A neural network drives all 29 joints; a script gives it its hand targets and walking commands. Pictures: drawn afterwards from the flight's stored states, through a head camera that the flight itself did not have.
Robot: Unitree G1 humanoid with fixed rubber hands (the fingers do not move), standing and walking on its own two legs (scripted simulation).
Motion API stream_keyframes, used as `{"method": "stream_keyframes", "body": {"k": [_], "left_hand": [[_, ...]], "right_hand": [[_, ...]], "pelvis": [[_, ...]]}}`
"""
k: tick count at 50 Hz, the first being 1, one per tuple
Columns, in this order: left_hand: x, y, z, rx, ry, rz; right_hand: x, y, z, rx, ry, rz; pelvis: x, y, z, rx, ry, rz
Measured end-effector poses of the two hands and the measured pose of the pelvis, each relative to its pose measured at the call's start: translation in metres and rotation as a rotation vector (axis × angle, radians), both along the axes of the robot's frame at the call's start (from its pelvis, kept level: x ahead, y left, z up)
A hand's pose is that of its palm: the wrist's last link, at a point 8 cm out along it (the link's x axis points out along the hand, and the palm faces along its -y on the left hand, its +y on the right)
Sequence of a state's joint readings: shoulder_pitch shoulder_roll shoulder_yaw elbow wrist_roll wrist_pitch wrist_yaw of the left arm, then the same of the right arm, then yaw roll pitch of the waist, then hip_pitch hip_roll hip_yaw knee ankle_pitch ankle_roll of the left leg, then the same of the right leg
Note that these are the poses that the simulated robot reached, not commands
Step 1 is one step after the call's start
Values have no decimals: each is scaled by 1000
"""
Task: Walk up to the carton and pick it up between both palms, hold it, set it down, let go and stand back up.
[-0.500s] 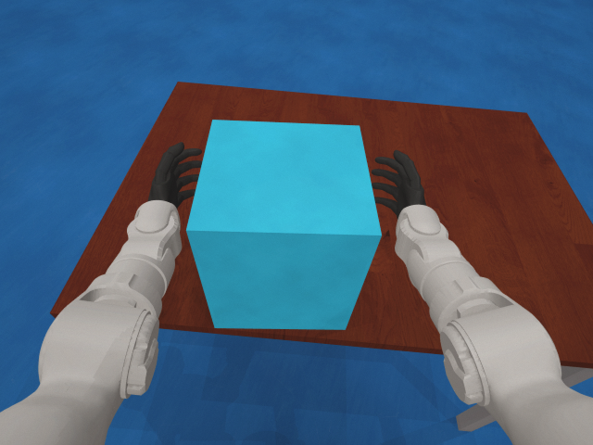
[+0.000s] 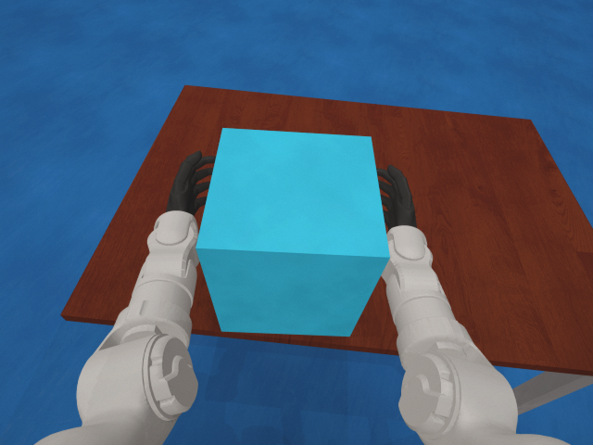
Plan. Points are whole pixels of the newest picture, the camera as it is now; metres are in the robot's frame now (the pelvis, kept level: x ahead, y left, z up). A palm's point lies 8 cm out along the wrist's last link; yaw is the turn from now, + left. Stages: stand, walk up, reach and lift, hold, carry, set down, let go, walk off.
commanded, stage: reach and lift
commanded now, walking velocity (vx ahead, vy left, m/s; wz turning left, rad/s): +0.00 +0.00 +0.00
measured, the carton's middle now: (291, 240) +0.41 +0.03 +0.03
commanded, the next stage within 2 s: none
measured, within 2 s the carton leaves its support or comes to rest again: leaves its support in 1.30 s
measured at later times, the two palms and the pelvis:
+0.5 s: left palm (181, 212) +0.41 +0.18 +0.09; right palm (398, 224) +0.41 -0.12 +0.09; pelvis +0.02 -0.01 +0.00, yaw +1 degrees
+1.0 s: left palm (181, 212) +0.41 +0.18 +0.09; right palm (398, 225) +0.41 -0.12 +0.09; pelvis +0.01 +0.00 +0.00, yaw +1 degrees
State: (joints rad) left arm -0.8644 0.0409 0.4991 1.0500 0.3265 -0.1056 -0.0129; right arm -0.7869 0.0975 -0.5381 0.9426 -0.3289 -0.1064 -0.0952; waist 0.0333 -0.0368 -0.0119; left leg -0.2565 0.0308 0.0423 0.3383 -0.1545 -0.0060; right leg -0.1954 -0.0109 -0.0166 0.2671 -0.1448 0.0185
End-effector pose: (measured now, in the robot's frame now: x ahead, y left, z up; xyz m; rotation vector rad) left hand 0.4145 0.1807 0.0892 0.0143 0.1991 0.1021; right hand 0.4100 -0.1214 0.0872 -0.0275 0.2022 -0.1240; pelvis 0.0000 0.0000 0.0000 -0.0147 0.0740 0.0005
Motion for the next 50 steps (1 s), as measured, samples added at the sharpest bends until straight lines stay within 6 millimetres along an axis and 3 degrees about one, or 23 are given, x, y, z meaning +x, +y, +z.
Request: {"method": "stream_keyframes", "body": {"k": [16, 50], "left_hand": [[-8, 1, 1, -13, 0, 11], [-7, 1, 0, -9, 11, 4]], "right_hand": [[-2, 1, 0, -32, -25, 27], [-3, 1, -1, -21, -40, 19]], "pelvis": [[16, -6, 1, 5, -78, 14], [15, -5, 2, 6, -66, 18]]}}
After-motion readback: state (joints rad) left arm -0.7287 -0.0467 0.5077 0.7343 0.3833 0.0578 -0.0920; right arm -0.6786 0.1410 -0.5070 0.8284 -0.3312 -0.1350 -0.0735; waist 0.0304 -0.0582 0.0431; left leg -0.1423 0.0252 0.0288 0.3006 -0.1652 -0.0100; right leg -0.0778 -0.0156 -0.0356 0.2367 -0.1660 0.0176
